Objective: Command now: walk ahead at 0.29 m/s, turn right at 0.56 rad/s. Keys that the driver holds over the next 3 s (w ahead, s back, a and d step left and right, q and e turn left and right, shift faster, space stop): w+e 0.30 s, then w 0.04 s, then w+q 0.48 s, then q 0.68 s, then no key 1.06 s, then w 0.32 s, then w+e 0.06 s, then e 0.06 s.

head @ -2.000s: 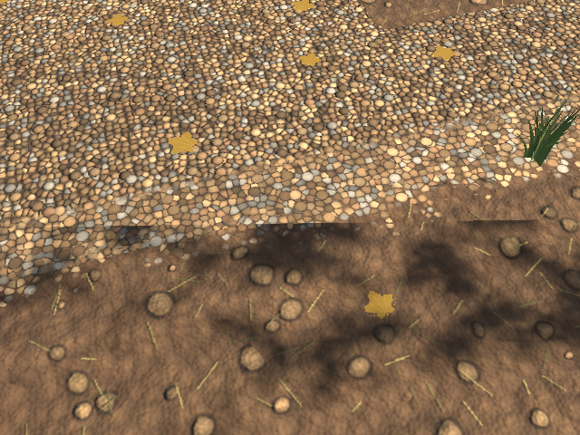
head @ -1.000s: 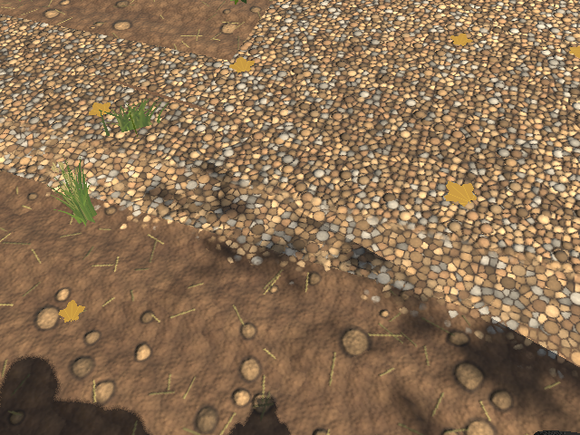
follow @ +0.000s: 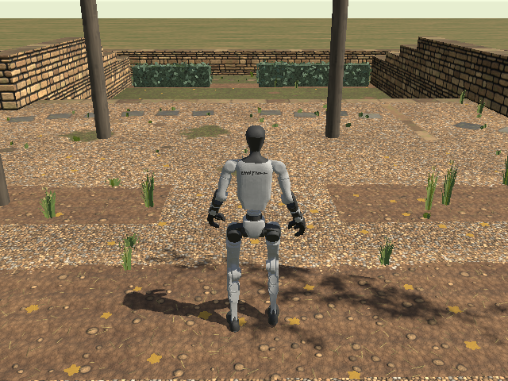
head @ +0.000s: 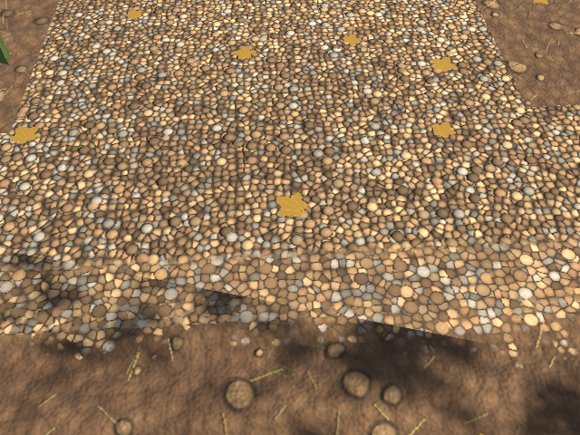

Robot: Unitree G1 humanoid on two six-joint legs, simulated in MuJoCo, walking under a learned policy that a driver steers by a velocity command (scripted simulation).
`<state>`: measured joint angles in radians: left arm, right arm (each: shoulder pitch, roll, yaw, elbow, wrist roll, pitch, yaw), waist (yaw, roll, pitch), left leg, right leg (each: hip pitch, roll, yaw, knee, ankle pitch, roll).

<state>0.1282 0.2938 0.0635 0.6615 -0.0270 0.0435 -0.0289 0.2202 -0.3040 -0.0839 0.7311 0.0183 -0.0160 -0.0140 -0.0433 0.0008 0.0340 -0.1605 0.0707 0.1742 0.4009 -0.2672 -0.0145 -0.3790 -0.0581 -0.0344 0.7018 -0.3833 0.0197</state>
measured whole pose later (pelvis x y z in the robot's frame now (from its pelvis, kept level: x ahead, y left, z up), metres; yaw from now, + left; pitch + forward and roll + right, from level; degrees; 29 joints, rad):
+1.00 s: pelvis +0.49 -0.11 -0.02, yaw +2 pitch +2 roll +0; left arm 0.04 0.27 0.03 0.59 0.03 -0.11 0.00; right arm 0.37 -0.32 -0.07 0.77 0.02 -0.02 -0.02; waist -0.09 0.01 0.04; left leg -0.19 -0.10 -0.21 0.72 -0.50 0.02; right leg -0.47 0.02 0.05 0.49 -0.06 0.00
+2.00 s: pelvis +0.59 -0.10 -0.01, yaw +26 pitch -1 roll +0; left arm 0.18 0.24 0.03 0.75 0.02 -0.02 0.00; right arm 0.18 -0.25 -0.03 0.73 -0.02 0.03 -0.01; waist -0.01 0.02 0.03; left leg -0.25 -0.05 -0.10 0.51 -0.24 0.00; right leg -0.21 0.00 0.00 0.51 -0.28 0.00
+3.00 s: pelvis +0.67 -0.02 +0.00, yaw +24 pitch +0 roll -1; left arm 0.30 0.30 0.05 0.93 -0.05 -0.06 0.01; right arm 0.28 -0.24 -0.05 1.01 0.01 -0.11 0.01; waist -0.01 -0.05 0.00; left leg -0.17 -0.01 0.06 0.44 -0.25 0.04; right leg -0.38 0.01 0.09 1.04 -0.37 -0.06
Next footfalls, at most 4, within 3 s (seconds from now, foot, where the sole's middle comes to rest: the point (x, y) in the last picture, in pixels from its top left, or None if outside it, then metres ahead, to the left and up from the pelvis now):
0.06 right None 0.04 -0.12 -0.78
0.52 left None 0.42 0.02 -0.78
0.96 right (387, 347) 0.66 -0.22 -0.78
1.42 left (286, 376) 0.60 0.03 -0.78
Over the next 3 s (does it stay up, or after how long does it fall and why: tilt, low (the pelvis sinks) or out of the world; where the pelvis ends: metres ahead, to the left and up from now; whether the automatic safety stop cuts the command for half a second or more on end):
stays up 0.67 -0.02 0.00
